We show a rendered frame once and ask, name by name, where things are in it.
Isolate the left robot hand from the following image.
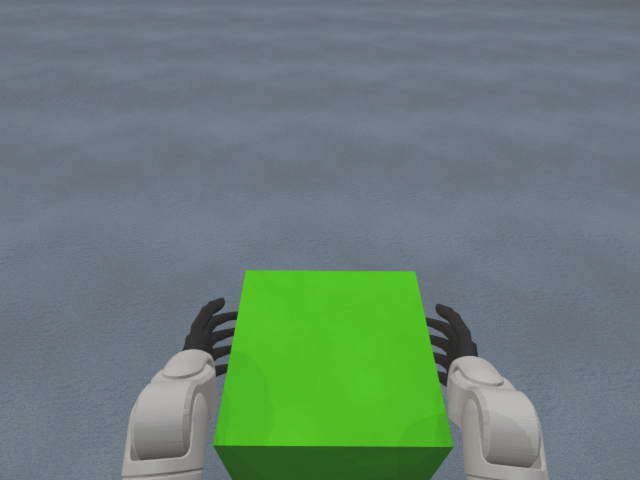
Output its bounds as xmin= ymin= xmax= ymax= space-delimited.
xmin=182 ymin=298 xmax=238 ymax=377

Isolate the carton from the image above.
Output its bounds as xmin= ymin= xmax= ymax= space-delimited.
xmin=213 ymin=270 xmax=454 ymax=480

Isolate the right robot hand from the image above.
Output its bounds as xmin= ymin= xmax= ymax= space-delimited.
xmin=425 ymin=304 xmax=478 ymax=387

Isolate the left robot forearm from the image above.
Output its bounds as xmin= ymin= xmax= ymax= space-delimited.
xmin=121 ymin=349 xmax=217 ymax=480

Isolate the right robot forearm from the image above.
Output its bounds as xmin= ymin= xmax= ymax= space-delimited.
xmin=447 ymin=356 xmax=549 ymax=480

